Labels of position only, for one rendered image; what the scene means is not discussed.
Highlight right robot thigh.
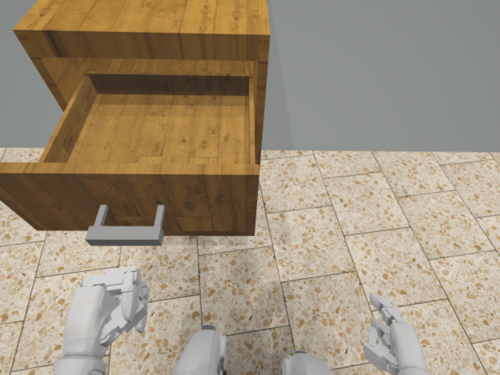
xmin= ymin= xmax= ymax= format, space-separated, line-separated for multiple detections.
xmin=282 ymin=353 xmax=334 ymax=375

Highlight cabinet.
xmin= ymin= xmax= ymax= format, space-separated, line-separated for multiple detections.
xmin=12 ymin=0 xmax=270 ymax=236

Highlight handle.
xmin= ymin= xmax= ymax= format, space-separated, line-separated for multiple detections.
xmin=85 ymin=205 xmax=165 ymax=246

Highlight drawer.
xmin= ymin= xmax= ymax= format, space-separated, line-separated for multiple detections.
xmin=0 ymin=71 xmax=259 ymax=231

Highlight left robot hand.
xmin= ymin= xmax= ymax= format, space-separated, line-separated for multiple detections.
xmin=63 ymin=266 xmax=150 ymax=359

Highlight left robot thigh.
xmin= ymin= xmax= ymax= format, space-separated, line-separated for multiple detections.
xmin=172 ymin=330 xmax=227 ymax=375

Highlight left robot forearm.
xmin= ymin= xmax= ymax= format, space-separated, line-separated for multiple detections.
xmin=52 ymin=355 xmax=107 ymax=375

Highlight robot thigh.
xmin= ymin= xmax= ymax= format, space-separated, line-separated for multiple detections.
xmin=172 ymin=330 xmax=227 ymax=375
xmin=282 ymin=353 xmax=334 ymax=375

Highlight right robot hand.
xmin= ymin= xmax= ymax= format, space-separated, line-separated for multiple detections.
xmin=363 ymin=292 xmax=427 ymax=375

